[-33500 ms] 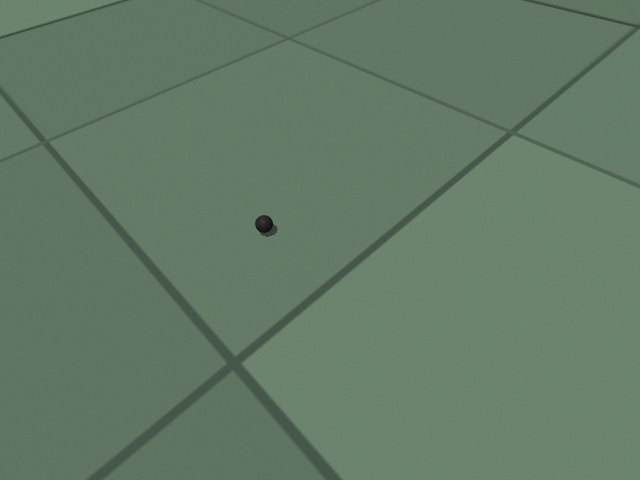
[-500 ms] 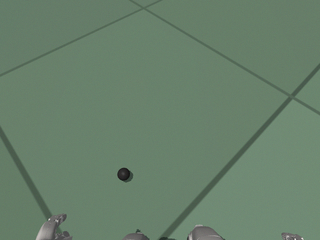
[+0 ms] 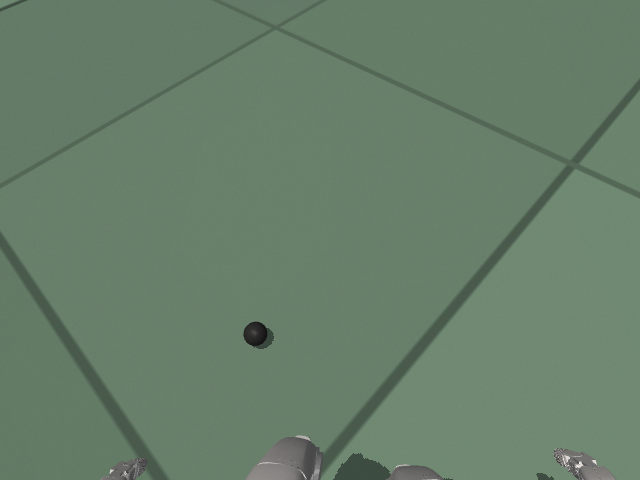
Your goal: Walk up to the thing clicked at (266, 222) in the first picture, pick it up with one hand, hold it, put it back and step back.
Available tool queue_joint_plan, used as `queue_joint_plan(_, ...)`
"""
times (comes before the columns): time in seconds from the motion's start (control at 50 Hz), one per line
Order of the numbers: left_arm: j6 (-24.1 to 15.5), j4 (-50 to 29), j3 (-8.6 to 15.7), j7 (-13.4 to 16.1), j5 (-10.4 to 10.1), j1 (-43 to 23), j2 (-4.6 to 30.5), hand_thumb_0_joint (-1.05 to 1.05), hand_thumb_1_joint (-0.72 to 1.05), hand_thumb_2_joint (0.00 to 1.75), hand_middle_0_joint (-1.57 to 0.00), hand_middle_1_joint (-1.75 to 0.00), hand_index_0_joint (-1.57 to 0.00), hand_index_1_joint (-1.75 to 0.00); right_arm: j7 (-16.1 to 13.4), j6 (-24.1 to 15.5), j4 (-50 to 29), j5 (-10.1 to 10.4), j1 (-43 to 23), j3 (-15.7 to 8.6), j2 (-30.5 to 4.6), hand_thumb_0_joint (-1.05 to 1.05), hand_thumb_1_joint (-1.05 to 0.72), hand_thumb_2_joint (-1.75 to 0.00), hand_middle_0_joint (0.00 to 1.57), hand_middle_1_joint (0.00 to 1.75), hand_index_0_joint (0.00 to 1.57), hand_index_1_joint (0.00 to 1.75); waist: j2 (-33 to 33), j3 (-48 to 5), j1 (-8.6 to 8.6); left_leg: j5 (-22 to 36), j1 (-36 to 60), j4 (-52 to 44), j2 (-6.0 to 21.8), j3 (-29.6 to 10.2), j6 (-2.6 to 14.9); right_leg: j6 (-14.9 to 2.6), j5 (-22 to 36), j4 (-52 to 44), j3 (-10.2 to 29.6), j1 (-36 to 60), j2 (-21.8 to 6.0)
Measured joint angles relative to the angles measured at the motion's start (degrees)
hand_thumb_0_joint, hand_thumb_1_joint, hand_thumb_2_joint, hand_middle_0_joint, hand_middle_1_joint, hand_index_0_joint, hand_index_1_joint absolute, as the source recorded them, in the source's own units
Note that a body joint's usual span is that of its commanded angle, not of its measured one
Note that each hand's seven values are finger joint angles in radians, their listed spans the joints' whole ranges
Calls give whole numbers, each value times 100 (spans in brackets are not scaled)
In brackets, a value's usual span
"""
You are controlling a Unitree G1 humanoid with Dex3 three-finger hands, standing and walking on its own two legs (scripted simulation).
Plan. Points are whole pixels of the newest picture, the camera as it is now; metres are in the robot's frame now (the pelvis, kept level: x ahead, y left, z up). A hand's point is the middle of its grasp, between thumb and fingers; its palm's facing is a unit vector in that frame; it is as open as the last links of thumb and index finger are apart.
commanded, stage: step back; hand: left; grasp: from above
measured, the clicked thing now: (255, 333) +0.56 +0.30 -0.73
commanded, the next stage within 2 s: none
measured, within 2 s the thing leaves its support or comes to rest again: neither
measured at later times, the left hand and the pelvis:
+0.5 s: hand out of the picture -0.06 +0.29 -0.16, palm faces +0.04 -0.94 -0.35, open 7.4 cm; pelvis -0.15 +0.01 +0.01, yaw +1 degrees
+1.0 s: hand out of the picture -0.20 +0.26 -0.13, palm faces +0.06 -0.90 -0.43, open 7.4 cm; pelvis -0.32 -0.02 -0.01, yaw +5 degrees
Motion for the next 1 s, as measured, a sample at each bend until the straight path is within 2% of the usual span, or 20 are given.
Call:
queue_joint_plan(0.06, 14, -143, 14, 26, 4, -57, -20, 1, 90, 90, -21, -30, -20, -30, -15, -55, 5, 23, 137, 19, -102, 0, -91, -90, 20, 30, 21, 30, 12, -96, 0, 100, 54, 369, -160, -198, -97, 35, 273, -246, -45, -160, -87)
queue_joint_plan(0.14, -8, -424, 17, 65, 29, -216, 4, 1, 90, 90, -21, -30, -20, -30, -52, -68, 25, 10, 263, 20, -218, 0, -91, -90, 20, 30, 21, 30, 78, -55, -26, 41, 515, -513, 31, -103, -204, 98, 482, -268, -207, -427, -115)
queue_joint_plan(0.2, 19, -593, 12, 74, 2, -354, 108, 1, 90, 90, -21, -30, -20, -30, -44, -110, 29, -43, 320, 14, -191, 0, -91, -90, 20, 30, 21, 30, 2, 34, -90, 332, 1035, -1988, 291, 182, -135, 180, 508, -22, -364, -666, -183)
queue_joint_plan(0.24, 80, -609, 31, 66, -45, -467, 260, 1, 90, 90, -21, -30, -20, -30, -32, -154, 80, -118, 268, -13, -28, 0, -91, -90, 20, 30, 21, 30, -351, 208, -56, 846, 1277, -2558, 158, 382, 32, 237, 477, 267, -249, -795, -367)
queue_joint_plan(0.26, 121, -575, 54, 70, -65, -472, 308, 1, 90, 90, -21, -30, -20, -30, -3, -159, 80, -169, 257, -2, 65, 0, -91, -90, 20, 30, 21, 30, -523, 256, 5, 902, 1310, -2593, 91, 486, 94, 183, 283, 438, -78, -853, -359)
queue_joint_plan(0.3, 199, -442, 72, 100, -61, -401, 277, 1, 90, 90, -21, -29, -20, -30, 77, -168, 17, -228, 319, 43, 121, 1, -91, -90, 20, 30, 21, 30, -462, 172, -79, 960, 1215, -2550, 217, 411, 166, 155, -810, 1272, 179, -1024, 42)
queue_joint_plan(0.32, 229, -372, 67, 105, -55, -369, 254, 1, 90, 90, -21, -29, -20, -30, 87, -183, -3, -243, 356, 53, 134, 1, -91, -90, 20, 30, 21, 30, -378, 121, -150, 1029, 1177, -2589, 304, 315, 181, 145, -1099, 1810, 261, -1095, 258)
queue_joint_plan(0.38, 223, -314, 76, 80, -109, -193, 264, 1, 90, 90, -21, -29, -20, -30, 61, -179, -23, -266, 368, 79, 185, 1, -90, -90, 20, 30, 21, 30, -353, -42, -96, 1356, 1134, -2956, 465, 321, 156, 94, -1153, 3022, 537, -1215, 625)
queue_joint_plan(0.44, 188, -311, 114, 62, -99, -25, 303, 1, 90, 90, -21, -29, -20, -30, 30, -210, -125, -227, 260, 58, 189, 1, -90, -90, 20, 30, 21, 30, -379, -69, -10, 1591, 1006, -3116, 538, 405, 137, 194, -1055, 3404, 634, -1043, 647)
queue_joint_plan(0.56, 186, -199, 135, 62, -59, 169, 370, 1, 90, 90, -21, -29, -20, -30, -11, -261, -469, -176, -87, 11, 147, 0, -90, -90, 20, 30, 21, 30, -356, 101, 60, 1841, 611, -2938, 683, 616, 106, 392, -1209, 2237, 432, -345, 302)
queue_joint_plan(0.64, 118, -118, 120, -7, -48, 203, 342, 1, 90, 90, -21, -29, -20, -30, 29, -185, -601, -186, -231, 2, 27, 0, -90, -90, 20, 30, 21, 30, -241, 129, 80, 1944, 234, -2614, 781, 734, -15, 281, -858, 694, 60, 205, 20)
queue_joint_plan(0.66, 85, -86, 125, -24, -39, 208, 311, 1, 90, 90, -21, -29, -20, -30, 40, -150, -599, -174, -256, -6, -23, 0, -90, -90, 20, 30, 21, 30, -163, 125, 86, 1961, 130, -2505, 827, 732, -62, 213, -658, 320, -16, 340, 19)
queue_joint_plan(0.7, 54, -22, 103, -59, 22, 196, 123, 1, 90, 90, -20, -29, -20, -30, 34, -62, -513, -127, -264, -67, -159, 0, -90, -90, 20, 30, 21, 30, 249, 165, -24, 1787, -16, -2301, 920, 402, -63, 125, -507, 243, -247, 362, 218)
queue_joint_plan(0.74, 68, -76, 56, -117, 62, 320, 81, 1, 90, 90, -21, -29, -20, -30, -17, 19, -389, -99, -113, -107, -130, 0, -91, -90, 20, 30, 21, 30, 185, -14, 41, 713, -273, -1515, 508, 131, -81, 54, -459, 358, -210, 179, 84)
queue_joint_plan(0.76, 83, -94, 50, -118, 71, 372, 80, 1, 90, 90, -21, -29, -20, -30, -24, 40, -325, -87, -32, -100, -107, 0, -91, -90, 20, 30, 21, 30, 78, -85, 118, 448, -352, -1003, 298, 89, -87, 30, -397, 347, -111, 113, -16)
queue_joint_plan(0.78, 97, -104, 47, -105, 75, 409, 71, 1, 90, 90, -21, -30, -20, -30, -14, 41, -276, -70, 53, -86, -106, 0, -91, -90, 20, 30, 21, 30, 9, -144, 156, 378, -389, -556, 120, 22, -85, 25, -298, 264, -46, 77, -97)
queue_joint_plan(0.82, 126, -111, 60, -73, 83, 399, 33, 1, 90, 90, -21, -30, -20, -30, -4, 1, -224, -44, 252, -75, -147, 0, -91, -90, 20, 30, 21, 30, 1, -253, 103, 447, -389, 96, -121, -158, -92, 49, -68, 33, -77, 12, -198)
queue_joint_plan(0.86, 139, -183, 91, -51, 98, 303, 26, 1, 90, 90, -21, -30, -20, -30, -27, -45, -181, -46, 452, -69, -187, 0, -91, -90, 20, 30, 21, 30, 38, -313, 47, 476, -245, 362, -185, -236, -135, 60, 106, -89, -167, -119, -233)
queue_joint_plan(0.94, 79, -481, 104, 32, 117, -5, 75, 1, 90, 90, -21, -30, -20, -30, -73, -66, -57, -78, 696, -40, -193, 1, -91, -90, 20, 30, 21, 30, 89, -209, -64, 127, 418, -491, 47, -70, -213, 65, 331, -74, -428, -412, -257)
queue_joint_plan(1.0, 63, -696, 80, 69, 80, -278, 160, 1, 90, 90, -21, -30, -20, -30, -65, -94, -2, -122, 745, -13, -104, 1, -91, -90, 20, 30, 21, 30, -10, -46, -124, 235, 972, -1785, 275, 249, -144, 100, 408, 161, -616, -691, -340)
